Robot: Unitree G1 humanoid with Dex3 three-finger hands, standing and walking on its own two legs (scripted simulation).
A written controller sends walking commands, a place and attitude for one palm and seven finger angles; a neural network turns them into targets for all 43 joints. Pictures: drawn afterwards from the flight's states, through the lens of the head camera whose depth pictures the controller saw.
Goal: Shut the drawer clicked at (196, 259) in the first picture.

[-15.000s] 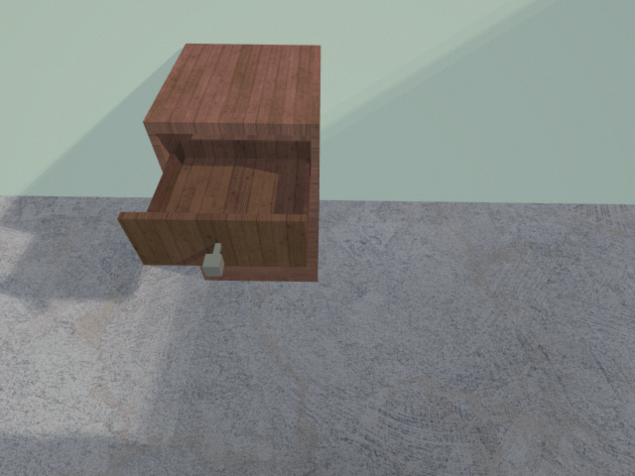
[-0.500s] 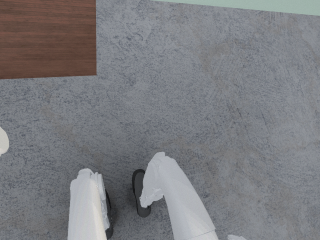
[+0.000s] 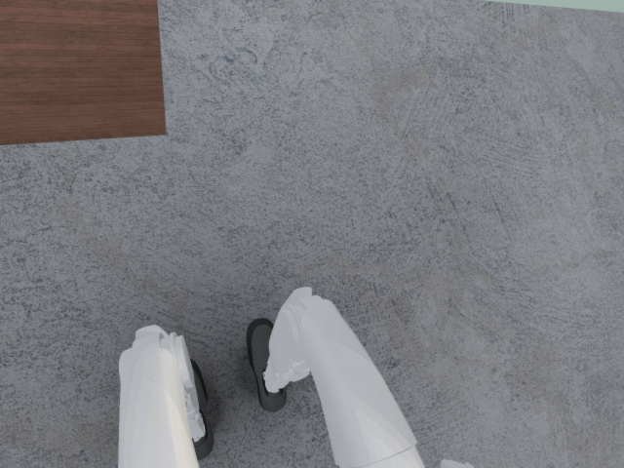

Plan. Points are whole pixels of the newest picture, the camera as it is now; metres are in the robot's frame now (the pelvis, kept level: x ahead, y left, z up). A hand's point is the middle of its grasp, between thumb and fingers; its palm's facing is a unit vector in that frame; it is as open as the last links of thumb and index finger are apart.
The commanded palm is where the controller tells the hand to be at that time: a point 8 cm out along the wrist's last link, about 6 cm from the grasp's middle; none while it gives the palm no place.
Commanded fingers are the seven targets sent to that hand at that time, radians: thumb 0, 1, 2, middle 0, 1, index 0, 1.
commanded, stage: pull the fist back off the drawer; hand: left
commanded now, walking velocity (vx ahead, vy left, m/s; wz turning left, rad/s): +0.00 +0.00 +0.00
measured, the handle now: out of the picture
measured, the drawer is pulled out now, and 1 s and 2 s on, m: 0.00 0.00 0.00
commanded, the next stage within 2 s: draw the hand back to the body in 0.36 s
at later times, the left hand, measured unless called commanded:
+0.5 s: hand out of the picture +0.60 +0.25 +0.05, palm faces +0.09 -1.00 -0.05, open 3.2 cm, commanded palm +0.57 +0.26 +0.07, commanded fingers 0.00 0.90 0.90 -1.40 -1.60 -1.40 -1.60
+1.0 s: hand out of the picture +0.44 +0.26 +0.20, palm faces +0.07 -0.99 -0.08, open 3.3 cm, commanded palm +0.40 +0.30 +0.22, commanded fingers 0.00 0.90 0.90 -1.40 -1.60 -1.40 -1.60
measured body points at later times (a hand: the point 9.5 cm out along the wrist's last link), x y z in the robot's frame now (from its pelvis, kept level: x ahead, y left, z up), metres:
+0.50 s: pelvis +0.05 +0.01 +0.04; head +0.27 +0.07 +0.42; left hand +0.59 +0.31 +0.06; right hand +0.09 -0.26 -0.06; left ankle +0.08 +0.07 -0.50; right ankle +0.13 -0.09 -0.50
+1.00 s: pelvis +0.10 +0.02 +0.17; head +0.20 +0.05 +0.61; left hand +0.43 +0.31 +0.21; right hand +0.29 -0.22 +0.08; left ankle +0.07 +0.07 -0.50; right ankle +0.13 -0.09 -0.50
